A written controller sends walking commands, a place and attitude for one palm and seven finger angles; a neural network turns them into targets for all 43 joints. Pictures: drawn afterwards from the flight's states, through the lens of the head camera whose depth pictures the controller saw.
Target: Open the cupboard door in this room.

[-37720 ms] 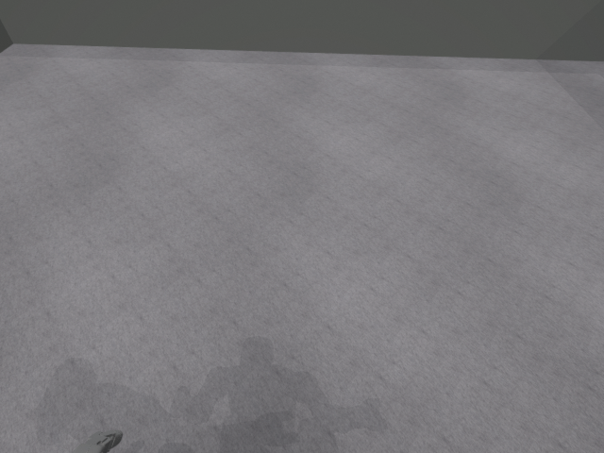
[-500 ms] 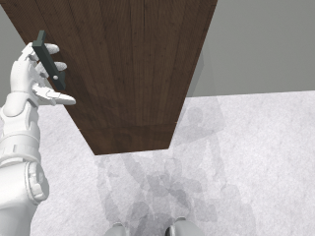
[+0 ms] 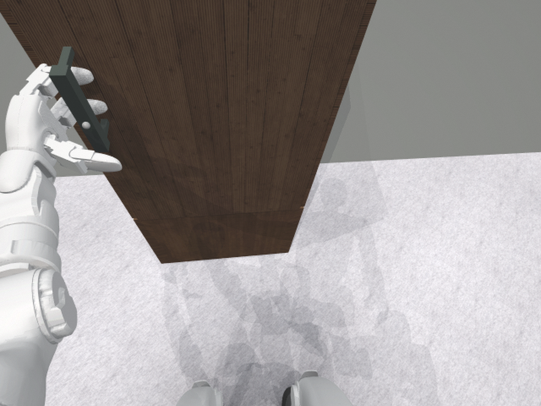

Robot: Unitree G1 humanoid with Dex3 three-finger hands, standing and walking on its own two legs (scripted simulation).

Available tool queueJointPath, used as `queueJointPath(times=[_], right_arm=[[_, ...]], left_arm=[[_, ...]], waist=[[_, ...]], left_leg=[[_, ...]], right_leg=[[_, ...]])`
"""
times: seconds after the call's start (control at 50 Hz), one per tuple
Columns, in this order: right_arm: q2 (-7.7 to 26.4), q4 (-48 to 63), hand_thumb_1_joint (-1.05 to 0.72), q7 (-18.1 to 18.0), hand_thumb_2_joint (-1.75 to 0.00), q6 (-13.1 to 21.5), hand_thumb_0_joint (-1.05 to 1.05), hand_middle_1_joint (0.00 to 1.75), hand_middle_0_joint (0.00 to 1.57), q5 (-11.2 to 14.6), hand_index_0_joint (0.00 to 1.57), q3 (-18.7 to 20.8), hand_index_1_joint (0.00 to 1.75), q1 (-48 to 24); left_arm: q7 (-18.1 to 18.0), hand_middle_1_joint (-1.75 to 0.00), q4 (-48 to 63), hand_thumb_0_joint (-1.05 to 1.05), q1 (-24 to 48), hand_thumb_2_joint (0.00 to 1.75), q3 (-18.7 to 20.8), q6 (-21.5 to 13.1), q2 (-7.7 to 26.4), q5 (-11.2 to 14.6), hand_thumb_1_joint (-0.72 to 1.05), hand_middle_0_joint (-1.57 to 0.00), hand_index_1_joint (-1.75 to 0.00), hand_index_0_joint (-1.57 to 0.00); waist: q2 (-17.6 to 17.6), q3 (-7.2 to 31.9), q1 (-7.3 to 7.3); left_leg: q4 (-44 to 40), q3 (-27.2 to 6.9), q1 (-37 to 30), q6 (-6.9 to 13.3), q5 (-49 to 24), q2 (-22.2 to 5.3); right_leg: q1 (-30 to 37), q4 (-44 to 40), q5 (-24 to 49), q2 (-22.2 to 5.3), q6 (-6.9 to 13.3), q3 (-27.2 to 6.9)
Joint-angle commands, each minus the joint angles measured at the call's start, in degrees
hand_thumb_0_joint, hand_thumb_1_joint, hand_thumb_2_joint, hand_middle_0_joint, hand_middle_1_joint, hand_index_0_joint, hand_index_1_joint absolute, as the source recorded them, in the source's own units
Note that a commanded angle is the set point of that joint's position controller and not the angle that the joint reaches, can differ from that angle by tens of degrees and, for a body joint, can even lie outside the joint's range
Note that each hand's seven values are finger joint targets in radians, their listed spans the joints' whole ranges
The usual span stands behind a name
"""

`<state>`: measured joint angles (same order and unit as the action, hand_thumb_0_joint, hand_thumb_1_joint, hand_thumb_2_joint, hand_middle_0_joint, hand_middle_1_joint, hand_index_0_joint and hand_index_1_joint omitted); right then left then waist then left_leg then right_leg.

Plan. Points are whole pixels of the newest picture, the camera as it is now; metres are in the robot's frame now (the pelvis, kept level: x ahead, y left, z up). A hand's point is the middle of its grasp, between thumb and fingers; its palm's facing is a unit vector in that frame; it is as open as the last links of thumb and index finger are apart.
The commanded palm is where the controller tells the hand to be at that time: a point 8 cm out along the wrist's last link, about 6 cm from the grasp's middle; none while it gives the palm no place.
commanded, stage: close the thumb around the handle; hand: left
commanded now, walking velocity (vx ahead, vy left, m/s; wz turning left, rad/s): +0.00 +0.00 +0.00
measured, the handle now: (86, 104) +0.53 +0.24 +0.09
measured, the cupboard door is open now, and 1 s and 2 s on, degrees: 0 5 40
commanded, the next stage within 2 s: pull the door open along its arc in 0.62 s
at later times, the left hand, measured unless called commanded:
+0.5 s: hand (90, 129) +0.49 +0.23 +0.09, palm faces +0.00 -1.00 -0.02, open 6.4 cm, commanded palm +0.46 +0.27 +0.09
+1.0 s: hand (102, 147) +0.45 +0.21 +0.09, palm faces +0.04 -1.00 +0.00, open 5.4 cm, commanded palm +0.40 +0.25 +0.09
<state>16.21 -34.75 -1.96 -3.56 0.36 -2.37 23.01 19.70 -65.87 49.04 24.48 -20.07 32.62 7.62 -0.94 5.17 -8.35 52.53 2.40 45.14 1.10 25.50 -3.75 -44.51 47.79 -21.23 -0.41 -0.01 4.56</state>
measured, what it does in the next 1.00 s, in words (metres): stands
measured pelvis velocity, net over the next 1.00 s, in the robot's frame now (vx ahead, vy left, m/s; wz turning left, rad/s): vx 0.00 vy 0.00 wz -0.02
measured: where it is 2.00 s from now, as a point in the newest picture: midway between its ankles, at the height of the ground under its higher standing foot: outside the picture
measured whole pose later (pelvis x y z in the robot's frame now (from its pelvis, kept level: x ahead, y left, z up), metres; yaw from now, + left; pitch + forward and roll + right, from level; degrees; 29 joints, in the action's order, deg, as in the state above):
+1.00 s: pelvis +0.00 +0.00 +0.01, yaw -1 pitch +16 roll -2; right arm 15.6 -34.1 -0.7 -3.8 0.8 -1.2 23.6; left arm 15.2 -53.4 36.0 22.8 -20.2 24.9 10.1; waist -1.5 6.6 -7.0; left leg 50.4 3.9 41.0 1.0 25.4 -4.1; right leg -41.3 46.3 -20.8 0.1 0.0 3.0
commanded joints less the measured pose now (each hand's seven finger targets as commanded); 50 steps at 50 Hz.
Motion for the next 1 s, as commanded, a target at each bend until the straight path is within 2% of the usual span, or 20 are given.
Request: queueJointPath(times=[0.0, 0.12, 0.14, 0.22, 0.28, 0.32, 0.38, 0.4, 0.46, 0.54, 0.56, 0.6, 0.64, 0.7, 0.72, 0.76, 0.82, 0.9, 0.92, 0.98], right_arm=[[9.79, 3.49, -0.9, -0.37, -0.9, 1.19, 0.0, 0.3, 0.2, 0.13, 0.2, 4.11, 0.3, 8.34], [9.92, 3.77, -0.9, -0.4, -0.9, 1.05, 0.0, 0.3, 0.2, 0.19, 0.2, 3.95, 0.3, 7.86], [9.76, 3.7, -0.9, -0.41, -0.9, 1.15, 0.0, 0.3, 0.2, 0.17, 0.2, 4.02, 0.3, 7.52], [9.6, 2.94, -0.9, -0.37, -0.9, 1.41, 0.0, 0.3, 0.2, 0.09, 0.2, 4.09, 0.3, 7.52], [9.88, 2.39, -0.9, -0.41, -0.9, 1.38, 0.0, 0.3, 0.2, 0.07, 0.2, 3.88, 0.3, 7.83], [10.0, 2.44, -0.9, -0.35, -0.9, 1.3, 0.0, 0.3, 0.2, 0.07, 0.2, 3.95, 0.3, 7.96], [9.77, 3.02, -0.9, -0.07, -0.9, 1.27, 0.0, 0.3, 0.2, -0.21, 0.2, 4.12, 0.3, 8.42], [9.54, 3.09, -0.9, 0.07, -0.9, 1.21, 0.0, 0.3, 0.2, -0.14, 0.2, 4.23, 0.3, 8.16], [9.55, 2.92, -0.9, 0.03, -0.9, 1.06, 0.0, 0.3, 0.2, -0.13, 0.2, 4.19, 0.3, 8.15], [9.81, 3.23, -0.9, -0.27, -0.9, 1.05, 0.0, 0.3, 0.2, -0.06, 0.2, 3.86, 0.3, 7.72], [9.85, 3.4, -0.9, -0.38, -0.9, 1.13, 0.0, 0.3, 0.2, -0.22, 0.2, 3.8, 0.3, 7.84], [9.26, 3.97, -0.9, -0.12, -0.9, 1.2, 0.0, 0.3, 0.2, -0.27, 0.2, 3.79, 0.3, 7.52], [9.15, 4.36, -0.9, -0.03, -0.9, 1.16, 0.0, 0.3, 0.2, -0.16, 0.2, 3.75, 0.3, 7.15], [9.43, 4.62, -0.9, -0.24, -0.9, 0.97, 0.0, 0.3, 0.2, 0.08, 0.2, 3.79, 0.3, 6.86], [9.11, 4.46, -0.9, -0.25, -0.9, 1.18, 0.0, 0.3, 0.2, 0.2, 0.2, 3.57, 0.3, 6.41], [8.71, 4.84, -0.9, 0.04, -0.9, 1.73, 0.0, 0.3, 0.2, 0.08, 0.2, 3.94, 0.3, 6.43], [8.98, 4.81, -0.9, 0.25, -0.9, 1.89, 0.0, 0.3, 0.2, 0.04, 0.2, 4.41, 0.3, 6.34], [8.49, 5.94, -0.9, 0.83, -0.9, 1.83, 0.0, 0.3, 0.2, 0.63, 0.2, 4.71, 0.3, 5.04], [8.34, 6.39, -0.9, 0.91, -0.9, 1.77, 0.0, 0.3, 0.2, 0.74, 0.2, 4.83, 0.3, 4.64], [7.56, 7.95, -0.9, 1.13, -0.9, 2.19, 0.0, 0.3, 0.2, 1.4, 0.2, 5.0, 0.3, 2.51]], left_arm=[[-0.19, -1.23, 12.35, 0.0, 22.29, 0.42, 1.89, -3.08, 14.41, 1.33, -0.22, -0.32, -1.23, -0.32], [-0.51, -1.27, 13.57, 0.0, 23.0, 0.56, 2.72, -3.78, 16.2, 1.04, 0.12, -0.34, -1.27, -0.34], [-0.55, -1.27, 15.16, 0.0, 24.72, 0.59, 1.93, -4.3, 15.38, 1.08, 0.17, -0.35, -1.27, -0.35], [-1.04, -1.3, 15.93, 0.0, 25.32, 0.68, 1.15, -5.35, 13.96, 1.12, 0.4, -0.36, -1.3, -0.36], [-1.03, -1.31, 11.79, 0.0, 24.63, 0.76, 0.92, -4.12, 13.49, 1.12, 0.56, -0.38, -1.31, -0.38], [-1.06, -1.33, 10.87, 0.0, 24.1, 0.8, 0.83, -3.01, 13.55, 0.82, 0.68, -0.38, -1.33, -0.38], [-1.08, -1.34, 14.87, 0.0, 23.49, 0.88, 1.18, -3.63, 13.54, 0.68, 0.84, -0.4, -1.34, -0.4], [-0.99, -1.35, 13.92, 0.0, 21.66, 0.9, 0.71, -3.57, 12.22, 0.95, 0.9, -0.4, -1.35, -0.4], [-1.05, -1.35, 13.72, 0.0, 23.29, 0.9, -0.46, -3.58, 10.62, 1.6, 0.9, -0.4, -1.35, -0.4], [-2.65, -1.35, 11.54, 0.0, 23.22, 0.9, 3.58, -3.15, 15.16, 1.41, 0.9, -0.4, -1.35, -0.4], [-3.06, -1.35, 13.08, 0.0, 23.81, 0.9, 4.8, -3.83, 17.29, 0.87, 0.9, -0.4, -1.35, -0.4], [-3.65, -1.35, 15.52, 0.0, 22.78, 0.9, 4.38, -4.63, 17.16, -0.3, 0.9, -0.4, -1.35, -0.4], [-3.77, -1.35, 14.9, 0.0, 20.21, 0.9, 4.96, -5.05, 17.75, -0.54, 0.9, -0.4, -1.35, -0.4], [-3.23, -1.35, 14.08, 0.0, 19.75, 0.9, 5.98, -4.88, 18.57, 0.35, 0.9, -0.4, -1.35, -0.4], [-2.92, -1.35, 14.5, 0.0, 23.67, 0.9, 2.41, -4.65, 14.49, 0.95, 0.9, -0.4, -1.35, -0.4], [-2.61, -1.35, 15.5, 0.0, 21.72, 0.9, -0.04, -4.8, 9.23, 2.01, 0.9, -0.4, -1.35, -0.4], [-3.43, -1.35, 19.33, 0.0, 17.18, 0.9, 1.76, -5.25, 11.16, 1.93, 0.9, -0.4, -1.35, -0.4], [-3.52, -1.35, 24.01, 0.0, 8.41, 0.9, 0.35, -5.03, 8.31, 2.75, 0.9, -0.4, -1.35, -0.4], [-3.58, -1.35, 24.71, 0.0, 5.56, 0.9, 0.54, -4.54, 7.42, 3.38, 0.9, -0.4, -1.35, -0.4], [-3.59, -1.35, 32.44, 0.0, -2.06, 0.9, -1.53, -4.17, 3.85, 4.75, 0.9, -0.4, -1.35, -0.4]], waist=[[-6.22, 24.85, 0.19], [-4.73, 23.62, 0.1], [-7.05, 24.3, -0.27], [-9.87, 25.53, -0.35], [-6.58, 23.05, -0.94], [-6.83, 22.55, -0.77], [-9.32, 27.76, 0.45], [-8.53, 26.84, 0.54], [-5.53, 23.64, -0.68], [-3.73, 21.94, 0.25], [-5.08, 22.93, 0.81], [-7.76, 25.97, 1.51], [-6.8, 25.37, 2.07], [-4.49, 24.89, 1.62], [-5.72, 23.54, -0.09], [-5.05, 24.41, 0.28], [-7.66, 28.5, 2.15], [-6.19, 27.22, 3.65], [-3.89, 26.56, 3.9], [-5.09, 25.99, 5.33]], left_leg=[[-5.47, -3.5, -16.27, 0.4, -24.29, 2.22], [-5.62, -3.72, -15.06, 0.51, -22.94, 2.14], [-5.59, -3.71, -16.54, 0.37, -22.93, 2.12], [-5.15, -4.61, -20.44, -0.26, -25.78, 1.73], [-5.42, -5.0, -18.28, -0.13, -24.63, 1.64], [-5.64, -4.82, -17.44, -0.05, -23.75, 1.78], [-5.07, -5.22, -21.76, -0.52, -31.06, 1.51], [-4.85, -5.02, -21.74, -0.56, -31.07, 1.44], [-5.13, -4.78, -19.13, -0.06, -28.04, 1.6], [-5.95, -4.22, -14.72, 0.17, -22.58, 2.11], [-5.74, -4.24, -14.75, 0.25, -23.54, 2.22], [-5.45, -3.92, -16.71, 0.06, -25.97, 2.31], [-5.5, -3.69, -15.71, -0.01, -25.36, 2.26], [-5.79, -3.15, -13.69, 0.27, -22.97, 2.32], [-5.97, -2.89, -13.75, 0.38, -21.07, 2.43], [-6.1, -3.12, -15.33, 0.38, -20.98, 2.41], [-5.81, -2.88, -18.42, 0.0, -25.42, 2.2], [-6.83, -2.45, -18.45, 0.06, -27.73, 2.17], [-7.21, -1.98, -17.46, 0.33, -26.75, 2.28], [-8.41, -1.55, -18.75, 0.39, -29.37, 2.3]], right_leg=[[11.87, -3.21, 20.17, 2.88, 0.81, -2.34], [12.07, -3.29, 19.31, 3.01, 0.81, -2.36], [11.19, -3.32, 18.85, 3.03, 0.8, -2.43], [8.33, -3.0, 18.09, 3.18, 1.05, -1.88], [8.03, -3.05, 17.35, 3.23, 0.99, -1.47], [8.17, -3.17, 17.09, 3.1, 0.96, -1.49], [8.86, -2.37, 19.97, 3.09, 1.11, -1.33], [8.44, -2.56, 19.91, 3.25, 1.05, -1.24], [8.92, -3.11, 19.59, 3.37, 0.94, -1.34], [10.94, -3.26, 17.8, 3.07, 0.85, -1.7], [11.94, -2.83, 18.86, 2.98, 1.02, -2.02], [12.41, -2.37, 20.46, 2.85, 0.94, -2.24], [13.37, -2.43, 20.44, 2.89, 0.98, -2.32], [15.25, -2.82, 20.66, 2.98, 0.77, -2.66], [13.85, -3.44, 19.63, 2.96, 0.6, -2.78], [13.82, -3.61, 18.94, 3.23, 0.92, -2.4], [14.49, -3.18, 21.4, 3.1, 1.02, -2.52], [17.26, -3.5, 23.69, 3.18, 1.1, -2.26], [18.6, -3.99, 24.21, 3.2, 1.01, -2.34], [21.16, -4.39, 26.4, 2.96, 1.23, -2.3]])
